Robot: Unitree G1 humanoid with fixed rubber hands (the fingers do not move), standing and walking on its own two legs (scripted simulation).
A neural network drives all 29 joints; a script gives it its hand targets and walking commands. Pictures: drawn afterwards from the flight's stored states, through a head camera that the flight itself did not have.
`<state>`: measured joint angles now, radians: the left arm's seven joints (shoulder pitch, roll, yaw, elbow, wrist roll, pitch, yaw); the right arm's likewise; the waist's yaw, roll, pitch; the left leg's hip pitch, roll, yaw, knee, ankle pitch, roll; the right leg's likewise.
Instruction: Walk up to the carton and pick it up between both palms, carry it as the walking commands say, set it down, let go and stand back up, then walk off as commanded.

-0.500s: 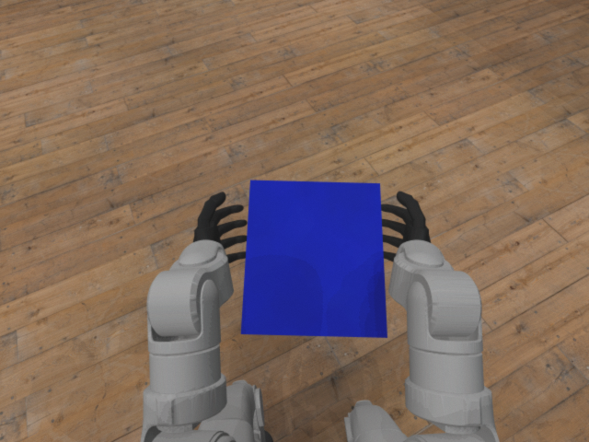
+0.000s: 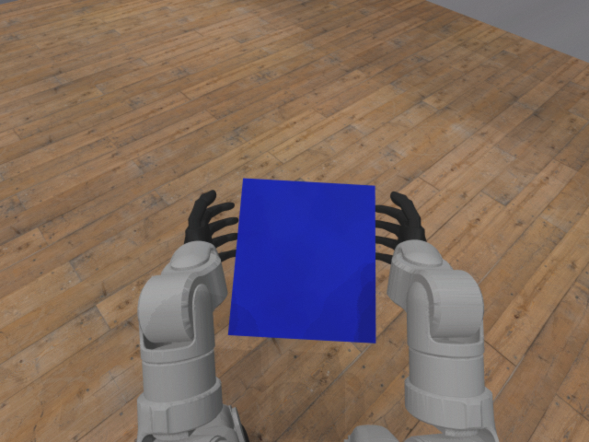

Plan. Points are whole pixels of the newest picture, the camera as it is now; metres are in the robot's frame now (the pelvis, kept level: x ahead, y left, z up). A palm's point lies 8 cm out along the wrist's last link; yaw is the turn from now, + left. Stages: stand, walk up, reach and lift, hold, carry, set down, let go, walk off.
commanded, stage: carry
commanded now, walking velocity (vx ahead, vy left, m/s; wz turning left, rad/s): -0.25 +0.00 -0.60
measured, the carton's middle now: (302, 268) +0.34 +0.01 +0.02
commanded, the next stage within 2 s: none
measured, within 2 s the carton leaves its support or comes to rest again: neither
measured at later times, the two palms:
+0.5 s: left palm (256, 398) +0.15 +0.06 +0.10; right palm out of the picture +0.09 -0.18 +0.11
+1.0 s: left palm out of the picture -0.04 -0.05 +0.09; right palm out of the picture -0.17 -0.26 +0.08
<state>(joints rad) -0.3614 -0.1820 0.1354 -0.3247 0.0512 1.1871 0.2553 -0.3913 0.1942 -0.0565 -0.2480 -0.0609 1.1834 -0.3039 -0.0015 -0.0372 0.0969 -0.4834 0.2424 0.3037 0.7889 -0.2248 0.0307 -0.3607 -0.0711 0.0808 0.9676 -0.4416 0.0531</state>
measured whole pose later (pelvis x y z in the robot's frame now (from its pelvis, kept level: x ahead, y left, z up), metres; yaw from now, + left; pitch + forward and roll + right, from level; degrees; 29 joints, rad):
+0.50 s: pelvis -0.19 +0.01 +0.01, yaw -15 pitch +0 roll -3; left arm -0.36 -0.18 0.13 -0.35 0.06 1.15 0.26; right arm -0.38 0.19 -0.05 -0.25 -0.06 1.12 -0.28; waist -0.01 -0.05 0.14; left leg -0.49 0.16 0.21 0.78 -0.29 0.06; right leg -0.64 0.02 0.11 1.19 -0.45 0.07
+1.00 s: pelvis -0.38 +0.02 +0.00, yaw -31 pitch +5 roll +0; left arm -0.41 -0.20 0.13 -0.26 0.07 1.14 0.26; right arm -0.39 0.19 -0.08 -0.25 -0.06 1.11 -0.33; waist -0.02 0.01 0.08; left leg -0.50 0.06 0.14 0.93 -0.51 -0.06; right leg -0.62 0.06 0.19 0.75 -0.22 0.06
